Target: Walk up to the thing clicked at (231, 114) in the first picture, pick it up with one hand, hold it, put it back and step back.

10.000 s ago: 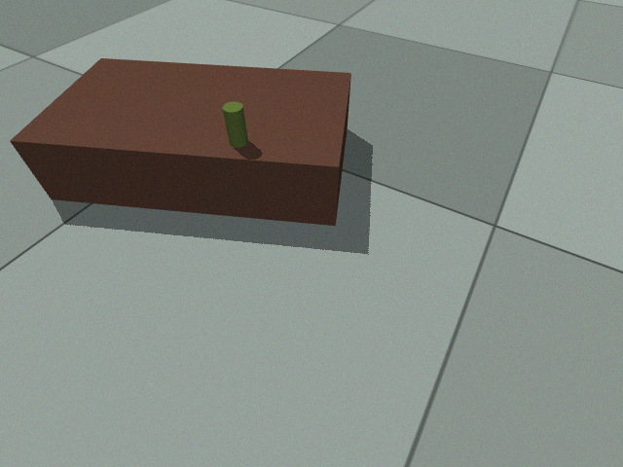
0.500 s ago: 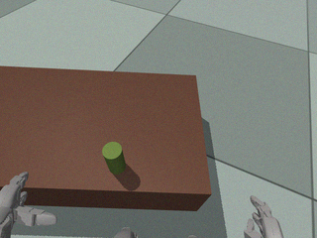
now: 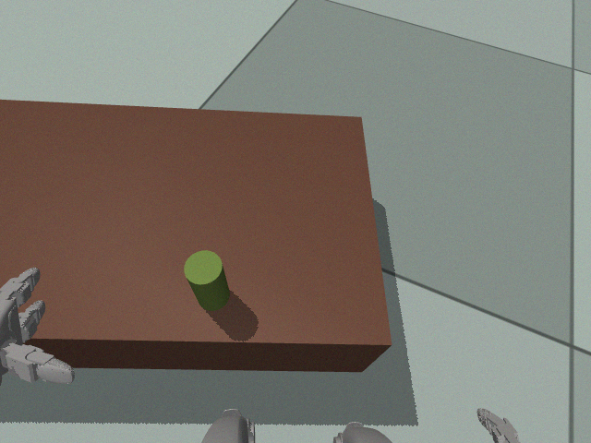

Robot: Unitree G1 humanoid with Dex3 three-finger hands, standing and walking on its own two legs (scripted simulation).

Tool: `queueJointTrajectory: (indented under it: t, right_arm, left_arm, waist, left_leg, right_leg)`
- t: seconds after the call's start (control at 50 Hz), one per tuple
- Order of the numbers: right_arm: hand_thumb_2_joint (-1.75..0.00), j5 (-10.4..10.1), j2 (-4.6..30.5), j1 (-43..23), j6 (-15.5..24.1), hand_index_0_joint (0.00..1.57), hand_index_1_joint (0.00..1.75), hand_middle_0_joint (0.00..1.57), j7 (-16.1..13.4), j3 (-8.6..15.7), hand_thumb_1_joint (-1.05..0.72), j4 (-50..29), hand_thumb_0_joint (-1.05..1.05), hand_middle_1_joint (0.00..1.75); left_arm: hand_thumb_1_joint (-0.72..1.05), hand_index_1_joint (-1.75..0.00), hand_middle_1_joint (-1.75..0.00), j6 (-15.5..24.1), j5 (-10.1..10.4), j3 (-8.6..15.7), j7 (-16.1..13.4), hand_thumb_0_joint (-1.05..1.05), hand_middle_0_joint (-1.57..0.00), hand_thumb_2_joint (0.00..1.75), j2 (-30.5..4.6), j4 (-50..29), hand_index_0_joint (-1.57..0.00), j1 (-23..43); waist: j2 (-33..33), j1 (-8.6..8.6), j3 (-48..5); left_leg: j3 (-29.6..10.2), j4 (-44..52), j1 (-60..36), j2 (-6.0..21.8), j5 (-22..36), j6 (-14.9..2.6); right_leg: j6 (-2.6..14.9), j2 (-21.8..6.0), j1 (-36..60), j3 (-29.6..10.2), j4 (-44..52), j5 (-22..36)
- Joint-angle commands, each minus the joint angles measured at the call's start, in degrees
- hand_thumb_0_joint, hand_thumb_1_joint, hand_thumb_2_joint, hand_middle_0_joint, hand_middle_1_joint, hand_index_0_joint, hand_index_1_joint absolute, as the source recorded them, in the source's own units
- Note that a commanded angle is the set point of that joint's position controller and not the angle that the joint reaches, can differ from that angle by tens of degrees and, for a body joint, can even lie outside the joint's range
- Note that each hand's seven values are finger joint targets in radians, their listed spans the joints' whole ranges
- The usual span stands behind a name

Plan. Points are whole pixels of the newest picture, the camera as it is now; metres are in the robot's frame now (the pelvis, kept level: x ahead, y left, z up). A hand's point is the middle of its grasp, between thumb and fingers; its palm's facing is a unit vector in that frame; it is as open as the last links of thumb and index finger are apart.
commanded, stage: go down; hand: left
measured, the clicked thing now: (208, 282) +0.46 +0.18 -0.31
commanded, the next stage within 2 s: none
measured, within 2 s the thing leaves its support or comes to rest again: neither
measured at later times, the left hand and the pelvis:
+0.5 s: hand (46, 283) +0.34 +0.35 -0.03, palm faces +0.11 -0.99 -0.13, open 17.4 cm; pelvis +0.00 +0.01 -0.01, yaw -1 degrees
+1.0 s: hand (40, 266) +0.37 +0.36 -0.03, palm faces +0.12 -0.99 -0.11, open 17.4 cm; pelvis -0.01 +0.01 -0.02, yaw -1 degrees
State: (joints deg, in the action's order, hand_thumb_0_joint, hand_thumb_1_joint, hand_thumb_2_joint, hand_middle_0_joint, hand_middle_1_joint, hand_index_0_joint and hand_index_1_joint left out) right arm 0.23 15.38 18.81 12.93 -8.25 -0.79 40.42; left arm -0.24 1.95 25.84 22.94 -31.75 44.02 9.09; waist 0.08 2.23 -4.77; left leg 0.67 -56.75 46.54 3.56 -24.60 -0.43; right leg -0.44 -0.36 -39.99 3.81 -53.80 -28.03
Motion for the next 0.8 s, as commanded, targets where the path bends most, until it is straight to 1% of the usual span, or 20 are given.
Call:
queueJointTrajectory:
  t: [0.0, 0.02, 0.1, 0.14, 0.2, 0.28, 0.32, 0.36, 0.38, 0.42, 0.46, 0.48, 0.5, 0.58, 0.6, 0.62, 0.64, 0.68, 0.72, 0.78]
  right_arm:
    - [-0.90, 0.28, 11.00, 2.94, 2.01, 0.20, 0.30, 0.20, -1.63, 4.19, -0.90, -4.89, 0.00, 0.30]
    - [-0.90, 0.42, 10.74, 2.77, 1.89, 0.20, 0.30, 0.20, -1.49, 3.85, -0.89, -4.78, 0.00, 0.30]
    - [-0.90, 0.52, 11.32, 2.50, 1.40, 0.20, 0.30, 0.20, -0.87, 3.51, -0.88, -5.30, 0.00, 0.30]
    - [-0.90, 0.52, 11.10, 3.30, 1.25, 0.20, 0.30, 0.20, -0.54, 3.16, -0.89, -5.35, 0.00, 0.30]
    - [-0.90, 0.47, 11.87, 3.67, 0.86, 0.20, 0.30, 0.20, -0.08, 2.84, -0.88, -5.77, 0.00, 0.30]
    - [-0.90, 0.53, 11.86, 3.54, 0.10, 0.20, 0.30, 0.20, 0.11, 2.70, -0.89, -5.90, 0.00, 0.30]
    - [-0.90, 0.59, 11.90, 3.75, -0.15, 0.20, 0.30, 0.20, 0.15, 3.01, -0.89, -5.74, 0.00, 0.30]
    - [-0.90, 0.78, 12.26, 4.53, -0.54, 0.20, 0.30, 0.20, 0.02, 3.32, -0.90, -5.13, 0.00, 0.30]
    - [-0.90, 0.84, 12.24, 4.66, -0.67, 0.20, 0.30, 0.20, 0.05, 3.18, -0.90, -4.84, 0.00, 0.30]
    - [-0.90, 0.95, 12.29, 5.19, -1.02, 0.20, 0.30, 0.20, 0.01, 3.34, -0.90, -4.45, 0.00, 0.30]
    - [-0.90, 1.09, 12.42, 5.18, -1.33, 0.20, 0.30, 0.20, 0.14, 3.57, -0.90, -3.79, 0.00, 0.30]
    - [-0.90, 1.11, 12.46, 5.26, -1.39, 0.20, 0.30, 0.20, 0.24, 3.59, -0.90, -3.85, 0.00, 0.30]
    - [-0.90, 0.99, 12.41, 5.15, -1.68, 0.20, 0.30, 0.20, 0.14, 3.66, -0.91, -3.69, 0.00, 0.30]
    - [-0.90, 0.95, 12.31, 5.32, -2.00, 0.20, 0.30, 0.20, 0.35, 3.53, -0.90, -3.78, 0.00, 0.30]
    - [-0.90, 0.92, 12.33, 5.21, -2.00, 0.20, 0.30, 0.20, 0.34, 3.54, -0.90, -3.79, 0.00, 0.30]
    - [-0.90, 1.04, 12.28, 5.14, -1.97, 0.20, 0.30, 0.20, 0.33, 3.40, -0.90, -3.62, 0.00, 0.30]
    - [-0.90, 1.05, 12.24, 5.19, -1.99, 0.20, 0.30, 0.20, 0.37, 3.28, -0.90, -3.73, 0.00, 0.30]
    - [-0.90, 0.96, 12.49, 4.45, -1.97, 0.20, 0.30, 0.20, 0.61, 3.36, -0.90, -4.15, 0.00, 0.30]
    - [-0.90, 1.19, 12.56, 4.69, -1.96, 0.20, 0.30, 0.20, 0.64, 3.15, -0.90, -4.05, 0.00, 0.30]
    - [-0.90, 1.30, 12.43, 4.39, -1.74, 0.20, 0.30, 0.20, 0.47, 2.77, -0.89, -4.30, 0.00, 0.30]
  left_arm:
    - [-0.53, -0.05, -0.02, 7.16, 1.45, 6.84, -0.61, 0.00, -0.06, 0.09, -23.69, -5.65, -0.03, 21.49]
    - [-0.52, -0.05, -0.02, 7.78, 1.50, 6.39, -0.13, 0.00, -0.06, 0.09, -23.38, -3.65, -0.03, 23.06]
    - [-0.49, -0.04, -0.03, 8.35, 1.04, 4.91, 2.42, 0.00, -0.06, 0.07, -23.50, 5.60, -0.04, 21.66]
    - [-0.51, -0.04, -0.02, 8.87, 1.46, 5.35, 3.36, 0.00, -0.07, 0.06, -24.67, 5.37, -0.05, 24.04]
    - [-0.55, -0.05, -0.04, 9.57, 2.35, 6.49, 4.16, 0.00, -0.07, 0.05, -25.71, 9.75, -0.05, 22.59]
    - [-0.56, -0.05, -0.03, 12.67, 2.57, 8.91, 4.13, 0.00, -0.07, 0.06, -29.79, 7.41, -0.05, 27.03]
    - [-0.52, -0.04, -0.02, 13.75, 2.66, 9.16, 4.24, 0.00, -0.06, 0.06, -29.08, 6.23, -0.04, 27.08]
    - [-0.49, -0.03, -0.01, 14.35, 2.76, 9.78, 4.28, 0.00, -0.06, 0.07, -29.41, 5.55, -0.03, 26.78]
    - [-0.49, -0.04, -0.02, 14.31, 2.62, 9.96, 4.36, 0.00, -0.07, 0.07, -30.04, 5.78, -0.04, 26.30]
    - [-0.51, -0.04, -0.02, 13.99, 2.61, 9.42, 4.31, 0.00, -0.07, 0.07, -29.01, 5.78, -0.04, 25.72]
    - [-0.55, -0.04, -0.01, 13.87, 2.59, 8.94, 4.50, 0.00, -0.07, 0.07, -28.01, 6.12, -0.04, 25.47]
    - [-0.54, -0.04, -0.02, 14.05, 2.66, 8.39, 4.46, 0.00, -0.07, 0.07, -27.88, 5.28, -0.04, 26.56]
    - [-0.55, -0.04, -0.02, 14.01, 2.57, 8.97, 4.20, 0.00, -0.07, 0.07, -28.35, 6.34, -0.04, 26.14]
    - [-0.61, -0.08, -0.04, 14.59, 2.78, 9.24, 4.21, 0.00, -0.08, 0.09, -28.05, 7.13, -0.04, 26.42]
    - [-0.53, -0.04, -0.02, 14.56, 2.80, 8.27, 4.38, 0.00, -0.07, 0.07, -26.78, 8.00, -0.04, 26.38]
    - [-0.53, -0.04, -0.02, 14.84, 2.68, 9.30, 4.40, 0.00, -0.07, 0.06, -28.14, 8.29, -0.05, 26.56]
    - [-0.52, -0.05, -0.02, 14.81, 2.65, 8.99, 4.39, 0.00, -0.07, 0.07, -27.97, 9.32, -0.04, 26.91]
    - [-0.54, -0.04, -0.03, 15.74, 2.74, 9.22, 4.78, 0.00, -0.07, 0.06, -29.32, 8.12, -0.05, 30.59]
    - [-0.52, -0.04, -0.02, 16.46, 3.02, 9.22, 5.26, 0.00, -0.07, 0.06, -29.13, 9.14, -0.04, 31.96]
    - [-0.52, -0.04, -0.02, 17.48, 3.00, 10.18, 5.77, 0.00, -0.07, 0.06, -31.23, 9.45, -0.05, 33.86]
  waist:
    - [-6.48, 2.35, -15.57]
    - [-7.11, 2.13, -14.55]
    - [-9.53, 0.76, -13.39]
    - [-10.25, 0.57, -18.08]
    - [-6.73, 0.62, -16.99]
    - [-6.06, 0.38, -19.18]
    - [-7.95, 0.56, -21.74]
    - [-8.61, 0.36, -25.01]
    - [-10.15, 0.12, -25.16]
    - [-9.96, 0.35, -25.76]
    - [-11.48, 0.52, -24.43]
    - [-11.47, 0.58, -23.79]
    - [-10.85, 0.47, -22.73]
    - [-8.63, 0.85, -21.21]
    - [-8.81, 1.12, -20.08]
    - [-9.42, 0.75, -19.67]
    - [-7.90, 1.09, -19.33]
    - [-9.98, 1.25, -17.74]
    - [-9.43, 1.82, -18.75]
    - [-9.89, 1.91, -19.66]
  left_leg:
    - [-2.27, 6.34, -17.89, -1.38, 15.06, -1.32]
    - [-2.03, 6.63, -17.01, -1.54, 12.80, -1.18]
    - [-2.57, 8.24, -14.76, -1.46, 6.44, -0.48]
    - [-2.86, 7.29, -16.75, -1.21, 10.37, -0.40]
    - [-2.51, 5.39, -14.94, -1.12, 14.67, -0.86]
    - [-1.87, 4.00, -13.24, -1.40, 14.22, -1.25]
    - [-2.26, 4.05, -16.32, -1.23, 15.90, -0.92]
    - [-2.77, 3.48, -19.31, -1.03, 21.01, -0.80]
    - [-2.97, 3.09, -20.17, -0.94, 23.96, -0.60]
    - [-3.10, 2.76, -21.99, -0.78, 27.00, -0.64]
    - [-3.88, 3.00, -22.63, -0.32, 28.08, -0.09]
    - [-3.74, 3.22, -22.02, -0.33, 26.90, -0.22]
    - [-3.93, 3.57, -20.95, -0.35, 24.87, -0.19]
    - [-4.01, 3.74, -18.75, -0.34, 23.01, -0.48]
    - [-3.91, 3.96, -18.32, -0.36, 22.21, -0.45]
    - [-4.12, 3.98, -18.04, -0.24, 21.56, -0.30]
    - [-3.84, 3.71, -16.60, -0.40, 20.74, -0.67]
    - [-4.45, 4.74, -15.67, -0.13, 15.26, -0.31]
    - [-4.60, 4.31, -15.83, 0.03, 14.30, -0.40]
    - [-3.82, 3.62, -14.15, -0.50, 11.26, -0.56]
  right_leg:
    - [1.34, 1.32, -1.86, -1.98, 7.21, 14.50]
    - [1.54, 1.22, -2.12, -2.15, 7.42, 12.75]
    - [2.16, 1.22, -3.69, -1.58, 7.37, 7.63]
    - [1.97, 1.15, -2.88, -1.14, 6.64, 10.37]
    - [1.77, 1.31, -3.04, -1.19, 6.29, 13.17]
    - [1.57, 1.22, -2.46, -2.03, 5.98, 13.49]
    - [1.76, 1.41, -3.42, -1.66, 5.04, 14.18]
    - [1.72, 1.38, -2.89, -1.39, 4.44, 17.12]
    - [1.68, 1.36, -3.26, -1.27, 4.10, 18.52]
    - [1.52, 1.42, -3.23, -1.22, 4.46, 20.27]
    - [1.76, 1.64, -5.96, -0.62, 3.96, 18.64]
    - [1.90, 1.58, -5.81, -0.70, 4.31, 17.87]
    - [1.95, 1.73, -6.01, -0.55, 4.44, 16.62]
    - [2.01, 1.90, -5.85, -0.30, 4.30, 16.15]
    - [2.04, 1.86, -6.38, -0.30, 4.27, 15.67]
    - [2.02, 1.84, -6.88, -0.22, 4.04, 14.99]
    - [1.98, 1.79, -6.19, -0.46, 4.30, 15.08]
    - [2.12, 1.75, -8.64, -0.55, 3.66, 11.34]
    - [2.08, 1.70, -9.36, -0.61, 3.50, 10.76]
    - [2.05, 1.56, -8.78, -1.15, 3.40, 9.96]
